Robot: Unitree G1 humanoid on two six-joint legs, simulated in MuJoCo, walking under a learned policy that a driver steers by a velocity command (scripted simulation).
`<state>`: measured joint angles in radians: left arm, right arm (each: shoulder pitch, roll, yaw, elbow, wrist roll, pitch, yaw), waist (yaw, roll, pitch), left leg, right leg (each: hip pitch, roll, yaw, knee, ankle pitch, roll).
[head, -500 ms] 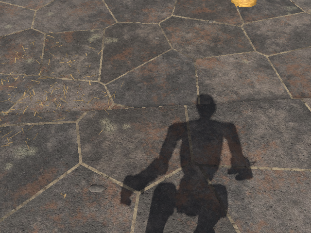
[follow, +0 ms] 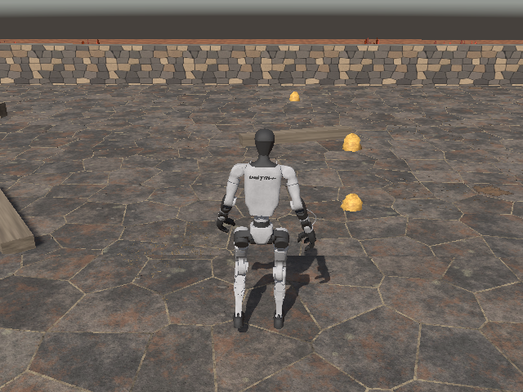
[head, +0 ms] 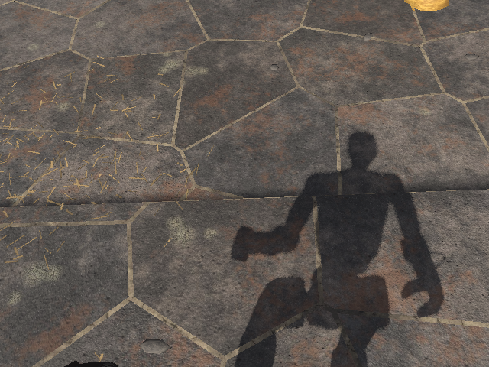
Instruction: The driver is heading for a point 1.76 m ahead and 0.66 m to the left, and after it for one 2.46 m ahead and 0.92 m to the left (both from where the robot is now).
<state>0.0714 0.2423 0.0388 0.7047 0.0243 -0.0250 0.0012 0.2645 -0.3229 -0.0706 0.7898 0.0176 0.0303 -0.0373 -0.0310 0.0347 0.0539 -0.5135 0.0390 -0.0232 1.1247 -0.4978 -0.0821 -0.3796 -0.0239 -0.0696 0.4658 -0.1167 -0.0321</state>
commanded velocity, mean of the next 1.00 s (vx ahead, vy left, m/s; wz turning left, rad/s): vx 0.03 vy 0.00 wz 0.55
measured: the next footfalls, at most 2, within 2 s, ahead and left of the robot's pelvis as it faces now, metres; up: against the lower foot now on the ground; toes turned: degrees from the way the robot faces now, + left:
left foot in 0.24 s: +0.07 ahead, +0.14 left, +0.00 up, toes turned +12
right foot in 0.70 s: +0.14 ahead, -0.08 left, +0.00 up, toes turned +30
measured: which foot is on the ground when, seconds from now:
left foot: up 0.00-0.22, down 0.24-0.70, up 0.72-1.00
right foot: down 0.00-0.24, up 0.26-0.68, down 0.70-1.00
